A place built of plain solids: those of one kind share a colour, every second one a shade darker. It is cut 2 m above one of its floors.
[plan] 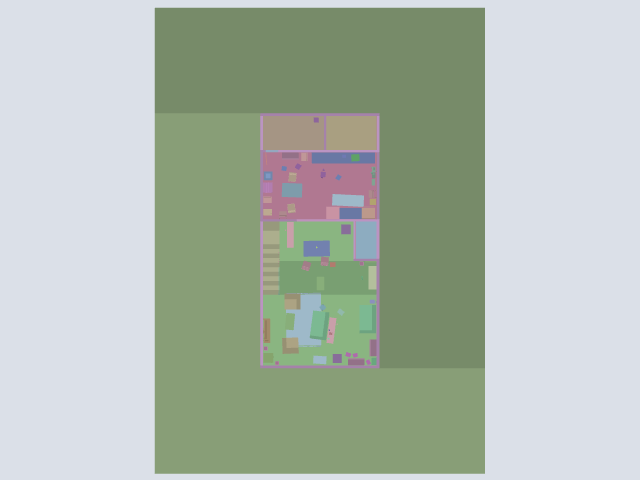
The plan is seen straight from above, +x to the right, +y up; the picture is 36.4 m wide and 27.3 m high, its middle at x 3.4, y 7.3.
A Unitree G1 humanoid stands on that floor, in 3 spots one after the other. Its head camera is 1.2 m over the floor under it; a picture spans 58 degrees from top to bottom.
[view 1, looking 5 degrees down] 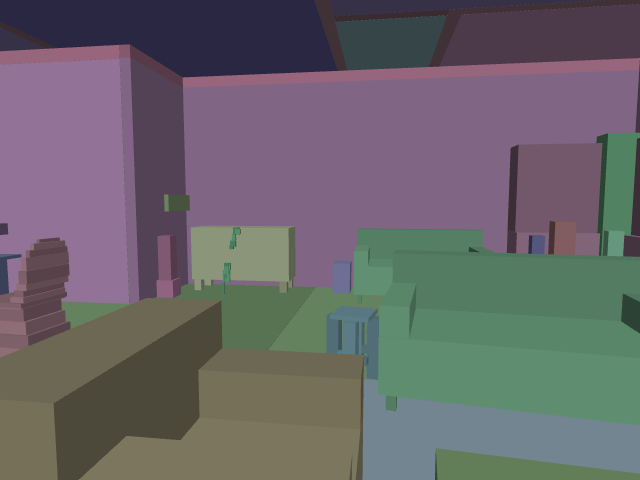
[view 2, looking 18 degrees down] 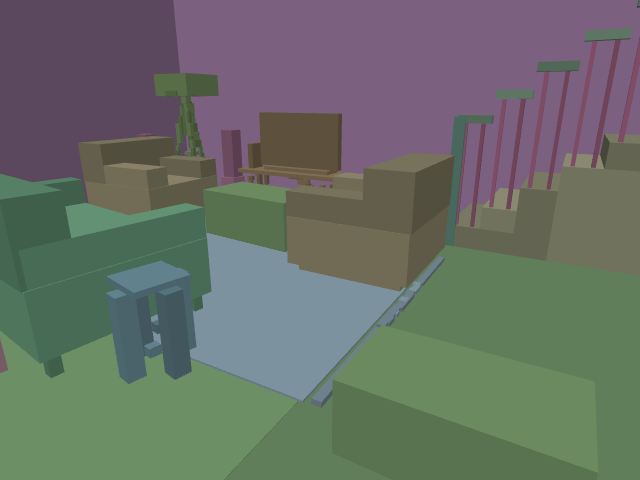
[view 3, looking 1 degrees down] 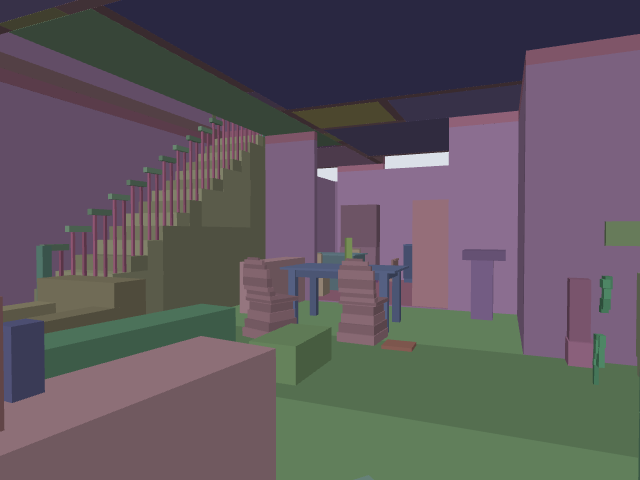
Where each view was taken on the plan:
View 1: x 0.63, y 3.29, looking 8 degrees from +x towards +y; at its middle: wall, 6.07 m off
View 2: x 4.72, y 5.03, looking -150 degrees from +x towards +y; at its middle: armchair_club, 2.95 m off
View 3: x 5.12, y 1.43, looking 113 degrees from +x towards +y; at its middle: wall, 12.71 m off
